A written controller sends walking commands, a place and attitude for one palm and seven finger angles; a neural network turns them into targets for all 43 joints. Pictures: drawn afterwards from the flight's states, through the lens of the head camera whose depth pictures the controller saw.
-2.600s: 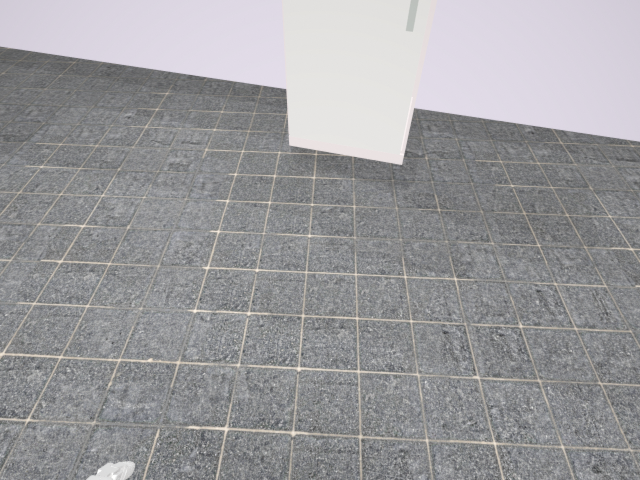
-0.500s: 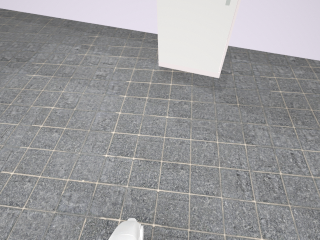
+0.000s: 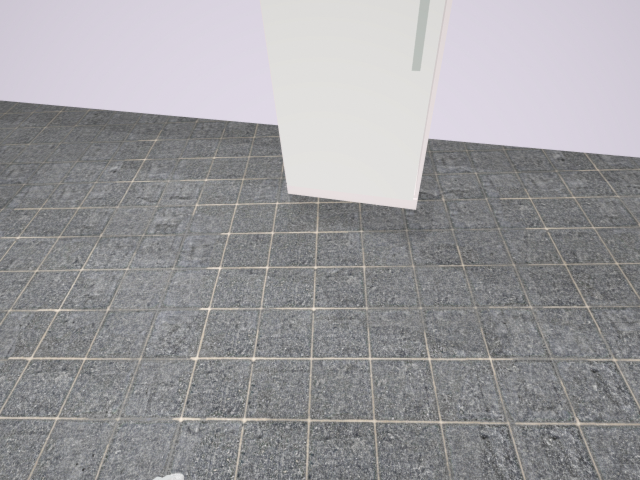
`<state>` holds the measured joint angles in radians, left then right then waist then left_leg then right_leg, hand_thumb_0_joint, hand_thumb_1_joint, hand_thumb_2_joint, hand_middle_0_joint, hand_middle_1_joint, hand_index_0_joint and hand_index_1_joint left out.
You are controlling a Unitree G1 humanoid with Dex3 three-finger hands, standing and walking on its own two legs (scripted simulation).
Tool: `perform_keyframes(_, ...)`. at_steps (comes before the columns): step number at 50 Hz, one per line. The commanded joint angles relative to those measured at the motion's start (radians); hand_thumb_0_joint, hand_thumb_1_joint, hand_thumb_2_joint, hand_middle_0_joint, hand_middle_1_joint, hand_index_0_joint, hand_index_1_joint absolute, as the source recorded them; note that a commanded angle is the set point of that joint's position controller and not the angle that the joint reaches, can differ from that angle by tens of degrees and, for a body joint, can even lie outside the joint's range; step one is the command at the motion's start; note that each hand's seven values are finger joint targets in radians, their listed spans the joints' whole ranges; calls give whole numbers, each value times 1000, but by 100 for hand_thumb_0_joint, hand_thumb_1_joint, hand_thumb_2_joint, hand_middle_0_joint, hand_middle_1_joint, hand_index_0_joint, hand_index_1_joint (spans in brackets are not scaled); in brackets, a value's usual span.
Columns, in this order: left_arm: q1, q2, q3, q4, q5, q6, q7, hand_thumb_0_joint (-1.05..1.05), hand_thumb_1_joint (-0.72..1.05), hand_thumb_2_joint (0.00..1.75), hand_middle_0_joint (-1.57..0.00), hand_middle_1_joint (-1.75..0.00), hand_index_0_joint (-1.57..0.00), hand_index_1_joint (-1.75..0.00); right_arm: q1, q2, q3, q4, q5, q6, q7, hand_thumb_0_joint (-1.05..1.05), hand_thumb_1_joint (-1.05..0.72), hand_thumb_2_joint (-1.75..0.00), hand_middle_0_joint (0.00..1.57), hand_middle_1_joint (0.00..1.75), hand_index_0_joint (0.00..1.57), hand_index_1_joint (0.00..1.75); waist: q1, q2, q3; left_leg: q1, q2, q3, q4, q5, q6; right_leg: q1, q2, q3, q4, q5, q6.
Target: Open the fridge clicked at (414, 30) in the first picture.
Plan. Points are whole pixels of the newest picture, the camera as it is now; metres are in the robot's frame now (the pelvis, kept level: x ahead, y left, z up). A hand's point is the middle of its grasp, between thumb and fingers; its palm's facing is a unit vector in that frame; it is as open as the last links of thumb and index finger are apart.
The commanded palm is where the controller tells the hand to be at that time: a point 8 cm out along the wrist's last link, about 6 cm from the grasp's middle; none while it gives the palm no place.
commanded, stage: walk to a spot facing it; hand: right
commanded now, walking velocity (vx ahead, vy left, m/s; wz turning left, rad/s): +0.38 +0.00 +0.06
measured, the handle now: (423, 10) +1.32 -0.26 +0.09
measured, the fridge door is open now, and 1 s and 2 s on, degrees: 0 0 0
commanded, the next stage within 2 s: turn to face it in 1.10 s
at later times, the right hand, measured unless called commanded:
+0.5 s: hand (435, 369) +0.34 -0.17 -0.16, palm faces -0.11 +0.98 -0.18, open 7.3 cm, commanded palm none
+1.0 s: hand (438, 332) +0.42 -0.20 -0.19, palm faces +0.06 +0.99 -0.15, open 7.3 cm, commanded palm none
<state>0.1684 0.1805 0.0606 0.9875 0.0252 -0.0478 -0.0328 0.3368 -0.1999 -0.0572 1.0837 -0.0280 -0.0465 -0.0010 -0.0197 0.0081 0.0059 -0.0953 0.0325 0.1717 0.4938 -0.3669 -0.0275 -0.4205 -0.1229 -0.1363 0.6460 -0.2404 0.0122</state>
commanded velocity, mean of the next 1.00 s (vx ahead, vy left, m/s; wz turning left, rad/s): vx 0.37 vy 0.00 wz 0.04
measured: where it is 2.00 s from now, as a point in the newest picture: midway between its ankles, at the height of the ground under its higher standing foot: (339, 363)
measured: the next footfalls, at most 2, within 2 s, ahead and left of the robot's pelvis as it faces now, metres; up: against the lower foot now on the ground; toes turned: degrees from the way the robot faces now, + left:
left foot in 0.54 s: +0.39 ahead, +0.14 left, +0.00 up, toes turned +14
right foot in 0.96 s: +0.58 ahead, -0.12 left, +0.00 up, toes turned -10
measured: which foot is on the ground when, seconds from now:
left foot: down 0.00-0.02, up 0.04-0.52, down 0.54-0.96, up 0.98-1.00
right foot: down 0.00-0.54, up 0.56-0.94, down 0.96-1.00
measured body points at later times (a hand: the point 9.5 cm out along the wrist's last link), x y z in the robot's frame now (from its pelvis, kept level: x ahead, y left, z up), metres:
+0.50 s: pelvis +0.23 +0.00 +0.00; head +0.26 +0.00 +0.45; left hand +0.09 +0.19 -0.14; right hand +0.34 -0.22 -0.15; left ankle +0.34 +0.13 -0.71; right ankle +0.09 -0.09 -0.73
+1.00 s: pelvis +0.46 -0.02 -0.01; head +0.46 -0.04 +0.44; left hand +0.55 +0.24 -0.13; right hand +0.42 -0.25 -0.17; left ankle +0.35 +0.12 -0.70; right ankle +0.54 -0.11 -0.73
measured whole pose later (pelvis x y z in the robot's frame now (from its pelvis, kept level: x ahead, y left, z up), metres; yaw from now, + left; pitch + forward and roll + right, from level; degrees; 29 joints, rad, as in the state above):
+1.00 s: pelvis +0.46 -0.02 -0.01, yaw +2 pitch -2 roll +2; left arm 0.16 0.21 0.07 0.99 0.04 -0.06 -0.02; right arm 0.36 -0.18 -0.06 1.12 -0.02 -0.03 0.00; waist -0.02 0.02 0.04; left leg -0.15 0.09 0.15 0.76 -0.47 -0.02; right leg -0.40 -0.11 -0.17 0.66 -0.22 -0.04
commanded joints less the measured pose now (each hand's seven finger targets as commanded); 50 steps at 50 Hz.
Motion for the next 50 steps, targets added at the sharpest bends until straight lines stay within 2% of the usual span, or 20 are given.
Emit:
perform_keyframes(1,429,263,56,72,16,-23,29,0,90,90,-20,-30,-20,-30,-8,-25,-3,-107,15,-16,14,0,-90,-90,20,30,20,30,162,-421,-33,-550,-33,2,568,-208,33,558,-337,545,-403,-151,-160)
perform_keyframes(2,416,228,42,90,10,-19,44,0,90,90,-20,-30,-20,-30,-75,-67,-7,-118,4,-14,4,0,-90,-90,20,30,20,30,167,-327,-20,-601,0,-129,742,-185,47,507,-353,615,-450,-172,-173)
perform_keyframes(3,332,189,28,68,3,-19,49,0,90,90,-20,-30,-20,-30,-104,-60,-13,-113,5,-16,10,0,-90,-90,20,30,20,30,128,-197,39,-644,52,-158,805,-77,51,434,-334,548,-441,-140,-178)
perform_keyframes(5,206,105,4,38,-1,-38,51,0,90,90,-20,-30,-20,-30,-55,-46,-14,-69,-2,-8,23,0,-90,-90,20,30,20,30,53,-98,71,-580,107,-169,769,66,34,327,-254,325,-452,-3,-125)
perform_keyframes(8,206,81,-1,55,-8,-52,56,0,90,90,-20,-30,-20,-30,-8,-10,-9,-43,-7,21,22,0,-90,-90,20,30,20,30,23,-84,43,-520,110,-153,710,133,8,308,-191,164,-464,151,-124)
perform_keyframes(11,238,76,3,74,-11,-55,59,0,90,90,-20,-30,-20,-30,-40,-1,-11,-58,-7,32,24,0,-90,-90,20,30,20,30,19,-63,53,-582,118,-141,639,180,-8,369,-182,115,-481,235,-138)
perform_keyframes(21,365,77,1,164,3,-41,59,0,90,90,-20,-30,-20,-30,-303,8,-2,-129,1,18,32,0,-90,-90,20,30,20,30,82,-124,133,-509,68,-44,190,199,36,463,-187,22,-428,407,-139)
perform_keyframes(23,353,94,2,171,3,-38,60,0,90,90,-20,-30,-20,-30,-258,-8,-4,-120,1,10,31,0,-90,-90,20,30,20,30,49,-128,105,-397,26,-14,136,150,64,472,-189,1,-341,580,-132)
perform_keyframes(25,315,111,5,167,-5,-33,58,0,90,90,-20,-30,-20,-30,-34,-48,-18,-53,-4,-4,23,0,-90,-90,20,30,20,30,-62,-73,-4,-96,-30,20,42,199,91,409,-146,-41,-71,715,-95)
perform_keyframes(26,310,94,3,158,-14,-35,49,0,90,90,-20,-30,-20,-30,124,-117,-39,-6,-12,-17,14,0,-90,-90,20,30,20,30,-127,0,-104,182,80,-106,31,216,133,209,-100,-60,186,546,-58)
perform_keyframes(27,341,22,-9,124,-28,-43,46,0,90,90,-20,-30,-20,-30,248,-230,-67,18,-7,-23,0,0,-90,-90,20,30,20,30,-140,245,-232,418,380,-552,-68,285,250,-89,55,-69,538,-153,-14)
perform_keyframes(28,274,37,-6,98,-29,-36,47,0,90,90,-20,-30,-20,-30,234,-266,-67,19,16,-16,-1,0,-90,-90,20,30,20,30,-130,181,-195,339,465,-691,-192,211,311,-184,68,59,735,-329,-28)
perform_keyframes(31,179,10,2,83,-6,-14,38,0,90,90,-20,-30,-20,-30,-21,-106,-25,-48,11,-20,-11,0,-90,-90,20,30,20,30,-21,50,40,-70,353,-408,-270,52,193,-186,-60,138,697,-86,-26)
perform_keyframes(35,263,-30,0,105,0,25,27,0,90,90,-20,-30,-20,-30,-63,-58,-5,-41,-1,-35,-13,0,-90,-90,20,30,20,30,64,111,64,-230,258,-175,-314,138,148,-84,-60,86,484,-28,11)
perform_keyframes(43,29,11,2,-12,-2,3,-7,0,90,90,-20,-30,-20,-30,-3,-125,-19,-29,-2,-32,-5,0,-90,-90,20,30,20,30,10,103,106,-126,264,-140,-284,83,149,-17,-18,4,46,24,7)
perform_keyframes(46,143,65,13,15,2,-11,2,0,90,90,-20,-30,-20,-30,-11,-129,-24,-28,3,-19,-4,0,-90,-90,20,30,20,30,78,3,76,-196,223,-81,-103,133,115,252,28,-44,-92,26,-2)
perform_keyframes(47,272,138,28,51,9,-16,13,0,90,90,-20,-30,-20,-30,3,-94,-18,-38,6,-16,1,0,-90,-90,20,30,20,30,130,-141,10,-275,141,-24,150,181,76,426,-42,88,-187,-60,-36)
perform_keyframes(48,395,263,58,72,21,-20,25,0,90,90,-20,-30,-20,-30,15,-29,-10,-67,19,-13,10,0,-90,-90,20,30,20,30,157,-403,-55,-460,7,47,495,-107,23,543,-297,453,-357,-135,-129)
perform_keyframes(49,411,264,49,84,14,-13,36,0,90,90,-20,-30,-20,-30,-48,-57,-7,-99,10,-15,6,0,-90,-90,20,30,20,30,166,-348,-64,-537,4,-86,680,-215,40,526,-359,574,-441,-187,-171)
perform_keyframes(50,341,229,41,67,8,-13,46,0,90,90,-20,-30,-20,-30,-94,-56,-7,-101,9,-14,6,0,-90,-90,20,30,20,30,140,-241,-29,-591,53,-129,785,-145,46,467,-365,546,-433,-159,-179)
